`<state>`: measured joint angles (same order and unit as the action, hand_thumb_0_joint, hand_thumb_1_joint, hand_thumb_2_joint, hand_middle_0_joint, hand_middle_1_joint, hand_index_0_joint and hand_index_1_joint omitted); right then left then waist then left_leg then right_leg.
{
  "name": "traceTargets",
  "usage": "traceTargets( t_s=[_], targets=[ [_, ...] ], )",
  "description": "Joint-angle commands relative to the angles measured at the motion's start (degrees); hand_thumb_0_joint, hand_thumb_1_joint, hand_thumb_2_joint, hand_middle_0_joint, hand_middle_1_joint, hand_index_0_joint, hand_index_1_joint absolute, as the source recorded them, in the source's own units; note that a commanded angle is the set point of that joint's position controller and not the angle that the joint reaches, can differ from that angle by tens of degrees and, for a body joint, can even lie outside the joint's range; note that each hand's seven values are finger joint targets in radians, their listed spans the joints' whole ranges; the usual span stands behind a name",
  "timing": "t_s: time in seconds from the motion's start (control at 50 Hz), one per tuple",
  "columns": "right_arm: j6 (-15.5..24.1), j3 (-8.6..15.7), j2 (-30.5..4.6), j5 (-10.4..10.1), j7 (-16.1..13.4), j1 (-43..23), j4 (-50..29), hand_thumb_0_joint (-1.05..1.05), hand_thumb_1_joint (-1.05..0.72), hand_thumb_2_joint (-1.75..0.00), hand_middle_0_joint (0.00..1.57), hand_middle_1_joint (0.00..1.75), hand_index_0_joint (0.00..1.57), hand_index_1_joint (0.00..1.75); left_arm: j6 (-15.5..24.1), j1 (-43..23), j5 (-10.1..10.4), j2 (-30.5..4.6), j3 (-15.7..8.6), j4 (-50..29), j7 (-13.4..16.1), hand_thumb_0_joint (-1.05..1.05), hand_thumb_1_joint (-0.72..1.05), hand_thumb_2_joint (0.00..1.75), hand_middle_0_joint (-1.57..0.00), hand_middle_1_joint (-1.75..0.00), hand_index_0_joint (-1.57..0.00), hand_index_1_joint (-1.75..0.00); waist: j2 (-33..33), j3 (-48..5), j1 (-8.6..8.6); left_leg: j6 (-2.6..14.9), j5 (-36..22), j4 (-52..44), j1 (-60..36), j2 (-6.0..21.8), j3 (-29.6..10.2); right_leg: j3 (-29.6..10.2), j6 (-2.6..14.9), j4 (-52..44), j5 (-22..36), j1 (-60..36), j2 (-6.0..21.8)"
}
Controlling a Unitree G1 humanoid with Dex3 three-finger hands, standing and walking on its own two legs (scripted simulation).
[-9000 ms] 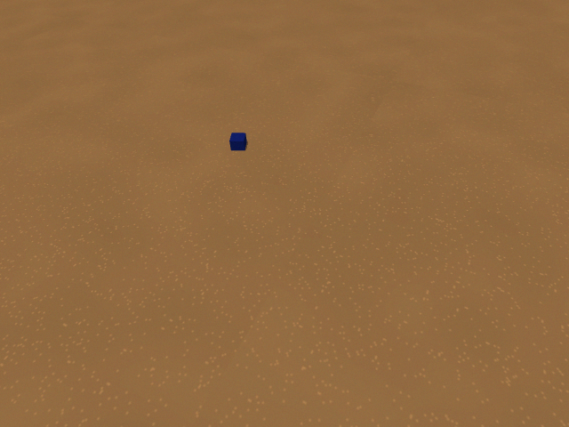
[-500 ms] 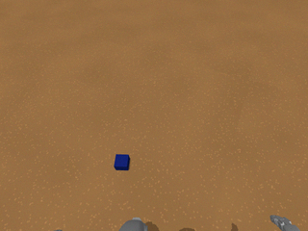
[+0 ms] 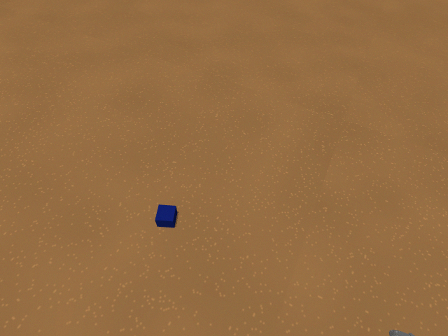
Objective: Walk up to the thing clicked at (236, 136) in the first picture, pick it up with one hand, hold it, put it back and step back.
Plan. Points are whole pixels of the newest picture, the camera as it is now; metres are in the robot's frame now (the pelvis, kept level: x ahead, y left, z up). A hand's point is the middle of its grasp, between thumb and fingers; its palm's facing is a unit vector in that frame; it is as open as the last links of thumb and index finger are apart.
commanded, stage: walk up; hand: left
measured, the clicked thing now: (166, 216) +0.73 +0.29 -0.73
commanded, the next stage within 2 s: stand in 0.76 s
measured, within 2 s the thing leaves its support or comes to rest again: neither
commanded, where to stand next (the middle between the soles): +0.36 +0.01 m, yaw +3 degrees
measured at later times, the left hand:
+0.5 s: hand out of the picture +0.05 +0.25 -0.14, palm faces +0.07 -0.93 -0.37, open 7.4 cm
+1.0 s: hand out of the picture +0.05 +0.24 -0.14, palm faces +0.03 -0.94 -0.33, open 7.4 cm
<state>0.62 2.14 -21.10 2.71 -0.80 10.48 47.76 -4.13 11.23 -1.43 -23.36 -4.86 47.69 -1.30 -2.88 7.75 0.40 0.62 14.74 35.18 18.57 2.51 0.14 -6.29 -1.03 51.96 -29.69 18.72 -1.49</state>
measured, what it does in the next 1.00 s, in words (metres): steps on the spot: right foot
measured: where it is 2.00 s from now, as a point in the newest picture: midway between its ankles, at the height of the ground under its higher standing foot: outside the picture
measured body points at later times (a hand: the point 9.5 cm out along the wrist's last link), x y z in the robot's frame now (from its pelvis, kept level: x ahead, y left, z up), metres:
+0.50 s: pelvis -0.02 -0.02 +0.00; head -0.02 -0.02 +0.45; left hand +0.04 +0.30 -0.11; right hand +0.06 -0.31 -0.12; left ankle +0.00 +0.11 -0.73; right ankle -0.04 -0.15 -0.73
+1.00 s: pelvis -0.02 -0.01 +0.02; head +0.00 +0.00 +0.47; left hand +0.05 +0.29 -0.12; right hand +0.11 -0.30 -0.10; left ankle +0.00 +0.11 -0.73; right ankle -0.04 -0.15 -0.73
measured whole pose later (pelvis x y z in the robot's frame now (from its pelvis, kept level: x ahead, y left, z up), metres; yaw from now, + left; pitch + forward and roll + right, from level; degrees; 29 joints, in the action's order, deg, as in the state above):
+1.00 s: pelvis -0.02 -0.01 +0.02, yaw +2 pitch -2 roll +0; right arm 1.0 0.4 -19.6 0.4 0.6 2.5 62.3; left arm 0.5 4.5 -0.4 -20.3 -0.4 64.1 -0.5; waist -0.7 4.5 0.7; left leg -0.5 9.9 21.2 9.1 -0.7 -3.7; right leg -1.2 -1.8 19.7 -13.0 4.5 1.5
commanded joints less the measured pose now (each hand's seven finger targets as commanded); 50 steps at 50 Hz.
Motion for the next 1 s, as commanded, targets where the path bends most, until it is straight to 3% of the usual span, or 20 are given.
traceTargets(
  t_s=[0.0, 0.02, 0.04, 0.06, 0.08, 0.12, 0.22, 0.26, 0.28, 0.3, 0.32, 0.34, 0.36, 0.4, 0.46, 0.54, 0.6, 0.72, 0.78, 0.98],
  targets=[
    [-0.46, 4.84, -17.06, 0.0, -0.11, -2.07, -3.89, 0.0, -0.9, -0.9, 0.2, 0.3, 0.2, 0.3, 4.02, 5.25, -0.03, -8.0, -2.81, 0.92, 0.82, 0.0, 0.9, 0.9, -0.2, -0.3, -0.2, -0.3, 15.38, -7.93, 1.33, 9.04, 11.64, -9.02, 2.03, 8.43, -9.18, 8.26, 2.09, -26.17, 7.06, -11.84, -0.55],
    [-0.73, 4.05, -14.66, -0.28, 0.0, -1.13, -3.75, 0.0, -0.9, -0.9, 0.2, 0.3, 0.2, 0.3, 4.65, 6.64, -0.43, -9.71, -3.54, 2.29, 1.16, 0.0, 0.9, 0.9, -0.2, -0.3, -0.2, -0.3, 10.61, -7.41, 2.13, 6.26, 11.02, -3.39, 6.33, 5.74, -7.07, 5.35, 3.12, -29.52, 9.16, -16.11, -0.39],
    [-0.76, 2.96, -11.03, -0.94, 0.11, -0.41, -4.4, 0.0, -0.9, -0.9, 0.2, 0.3, 0.2, 0.3, 5.2, 7.64, -1.24, -12.46, -4.19, 2.28, 1.39, 0.0, 0.9, 0.9, -0.2, -0.3, -0.2, -0.3, 0.72, -7.08, 1.96, 2.61, 14.05, 5.19, 12.94, 1.67, -4.73, -10.24, 5.71, -33.02, -1.3, -16.63, 7.22],
    [-0.68, 2.61, -9.38, -1.26, -0.22, -2.41, -5.19, 0.0, -0.9, -0.9, 0.2, 0.3, 0.2, 0.3, 5.42, 3.1, -1.28, -17.44, -4.9, 0.08, 1.42, 0.0, 0.9, 0.9, -0.2, -0.3, -0.2, -0.3, -7.1, -4.97, 2.64, -0.47, 18.08, 11.48, 13.19, -3.53, -5.51, -26.91, 12.15, -39.21, -15.78, -3.64, 20.3],
    [-0.82, 4.06, -13.57, -1.37, -0.54, -3.61, -3.54, 0.0, -0.9, -0.9, 0.2, 0.3, 0.2, 0.3, 5.51, -1.89, -1.25, -18.82, -4.73, -1.09, 1.36, 0.0, 0.9, 0.9, -0.2, -0.3, -0.2, -0.3, -4.65, -0.47, 2.1, -1.32, 17.46, 18.26, 7.02, -2.08, -10.39, -29.17, 15.58, -40.17, -19.03, 7.77, 23.33],
    [-0.2, 3.78, -12.65, -2.26, -0.03, -0.21, -0.9, 0.0, -0.9, -0.9, 0.2, 0.3, 0.2, 0.3, 6.31, -5.88, -0.84, -13.75, -3.48, -1.19, 1.7, 0.0, 0.9, 0.9, -0.2, -0.3, -0.2, -0.3, -1.09, 0.97, -0.4, -0.85, 11.12, 18.15, 7.75, -3.38, -10.08, -16.08, 11.76, -35.58, -3.89, 2.69, 16.26],
    [1.12, 2.97, -11.36, -1.61, 0.76, 0.43, 1.05, 0.0, -0.9, -0.9, 0.2, 0.3, 0.2, 0.3, 6.47, -2.76, -0.87, -13.49, -3.26, 0.18, 1.34, 0.0, 0.9, 0.9, -0.2, -0.3, -0.2, -0.3, -8.72, -3.53, 1.43, -1.29, 12.02, 2.58, 2.32, -2.81, -3.03, -8.69, 10.64, -31.22, 10.61, -5.52, 14.51],
    [1.72, 3.19, -10.49, -1.49, 0.7, 3.03, 3.05, 0.0, -0.9, -0.9, 0.2, 0.3, 0.2, 0.3, 5.81, -4.01, -0.01, -12.64, -2.42, 0.3, 1.26, 0.0, 0.9, 0.9, -0.2, -0.3, -0.2, -0.3, -6.95, -5.39, -0.55, -0.45, 3.95, -9.95, -6.51, -4.38, -0.68, -4.47, 8.57, -25.42, 19.8, -4.42, 12.7],
    [2.09, 3.62, -10.95, -1.22, 0.49, 3.33, 3.47, 0.0, -0.9, -0.9, 0.2, 0.3, 0.2, 0.3, 5.56, -3.02, 0.25, -10.74, -1.43, 0.57, 1.26, 0.0, 0.9, 0.9, -0.2, -0.3, -0.2, -0.3, -4.94, -6.3, -0.58, 0.47, -1.87, -12.54, -12.0, -3.19, -3.68, -2.29, 6.37, -22.0, 24.74, -2.29, 10.86],
    [2.41, 4.01, -12.94, -0.92, 0.24, 3.11, 3.49, 0.0, -0.9, -0.9, 0.2, 0.3, 0.2, 0.3, 5.55, -3.08, 0.89, -8.3, -0.6, 0.88, 1.22, 0.0, 0.9, 0.9, -0.2, -0.3, -0.2, -0.3, 1.89, -7.79, -0.41, 3.23, -5.68, -13.44, -13.34, 4.32, -15.47, 1.1, 3.22, -17.98, 21.89, 1.0, 6.83],
    [2.31, 4.11, -15.36, -1.26, 0.46, 0.67, 3.08, 0.0, -0.9, -0.9, 0.2, 0.3, 0.2, 0.3, 5.31, -3.73, 1.72, -8.49, -0.92, 1.82, 1.36, 0.0, 0.9, 0.9, -0.2, -0.3, -0.2, -0.3, 6.48, -8.13, 0.88, 8.29, 2.79, -15.93, -5.95, 9.53, -22.58, 4.84, 2.16, -15.33, 5.16, -2.9, 2.72],
    [2.32, 4.09, -16.06, -1.24, 0.77, -0.5, 2.97, 0.0, -0.9, -0.9, 0.2, 0.3, 0.2, 0.3, 5.3, -2.94, 1.6, -8.88, -0.96, 2.45, 1.61, 0.0, 0.9, 0.9, -0.2, -0.3, -0.2, -0.3, 7.56, -8.02, 1.38, 10.19, 5.54, -16.96, -3.96, 11.68, -23.72, 5.57, 2.47, -15.35, 1.57, -5.39, 2.28],
    [2.19, 3.6, -15.04, -1.27, 0.95, -1.98, 2.98, 0.0, -0.9, -0.9, 0.2, 0.3, 0.2, 0.3, 5.58, -1.97, 1.48, -8.21, -0.67, 3.43, 1.6, 0.0, 0.9, 0.9, -0.2, -0.3, -0.2, -0.3, 7.88, -7.46, 2.07, 9.3, 4.39, -16.95, -2.81, 10.75, -21.78, 5.14, 2.8, -17.64, 2.94, -6.91, 2.58],
    [1.98, 2.69, -12.57, -1.73, 0.86, -4.37, 3.06, 0.0, -0.9, -0.9, 0.2, 0.3, 0.2, 0.3, 6.42, -0.66, 1.17, -8.65, -0.65, 4.97, 1.69, 0.0, 0.9, 0.9, -0.2, -0.3, -0.2, -0.3, 8.09, -7.35, 3.01, 4.27, -3.66, -12.43, -1.72, 5.7, -14.62, 2.32, 3.66, -25.74, 11.2, -10.89, 4.24],
    [1.55, 2.33, -10.71, -2.03, 0.75, -2.15, 4.72, 0.0, -0.9, -0.9, 0.2, 0.3, 0.2, 0.3, 7.03, -2.97, 0.63, -12.99, -1.38, 5.64, 1.77, 0.0, 0.9, 0.9, -0.2, -0.3, -0.2, -0.3, 2.97, -6.94, 0.37, 0.43, -3.44, -5.68, -0.8, -0.73, -7.4, -6.43, 7.07, -30.92, 15.12, -11.56, 11.51],
    [1.72, 2.25, -10.35, -1.76, 0.85, -2.29, 6.51, 0.0, -0.9, -0.9, 0.2, 0.3, 0.2, 0.3, 6.89, -7.4, 0.87, -11.09, -0.44, 5.66, 1.86, 0.0, 0.9, 0.9, -0.2, -0.3, -0.2, -0.3, 1.4, -6.21, -0.51, 1.45, -8.76, -8.79, -5.7, 0.98, -8.57, -0.9, 5.02, -29.76, 18.06, -7.84, 9.09],
    [2.0, 2.23, -10.7, -1.81, 0.83, -4.3, 7.01, 0.0, -0.9, -0.9, 0.2, 0.3, 0.2, 0.3, 6.72, -7.2, 1.06, -10.11, -0.25, 7.06, 1.89, 0.0, 0.9, 0.9, -0.2, -0.3, -0.2, -0.3, 2.64, -7.91, 0.54, 2.58, -13.27, -10.83, -4.71, 2.99, -10.57, 2.55, 3.4, -28.3, 21.5, -12.61, 6.71],
    [1.84, 2.06, -10.27, -1.84, 0.57, -6.12, 8.12, 0.0, -0.9, -0.9, 0.2, 0.3, 0.2, 0.3, 6.59, -7.72, 1.18, -9.97, -0.02, 8.59, 1.97, 0.0, 0.9, 0.9, -0.2, -0.3, -0.2, -0.3, 4.82, -10.51, 0.66, 1.96, -16.6, -11.04, -6.65, 2.77, -9.29, 2.9, 3.53, -28.71, 24.93, -15.59, 7.51],
    [1.83, 1.56, -11.39, -2.29, 0.27, -7.23, 9.58, 0.0, -0.9, -0.9, 0.2, 0.3, 0.2, 0.3, 6.15, -8.52, 1.52, -8.51, 1.49, 10.5, 1.89, 0.0, 0.9, 0.9, -0.2, -0.3, -0.2, -0.3, 5.29, -10.2, -0.09, 1.22, -23.73, -13.42, -11.09, 4.15, -9.69, 1.96, 1.97, -31.48, 29.05, -13.91, 7.78],
    [1.34, 1.03, -11.13, -2.55, 0.39, -9.96, 12.25, 0.0, -0.9, -0.9, 0.2, 0.3, 0.2, 0.3, 6.38, -8.89, 1.05, -8.97, 2.38, 13.77, 1.86, 0.0, 0.9, 0.9, -0.2, -0.3, -0.2, -0.3, 3.74, -12.24, -0.26, 0.61, -20.22, -16.23, -14.13, 4.18, -7.91, 1.58, 1.55, -35.18, 29.45, -15.78, 8.53]
  ],
)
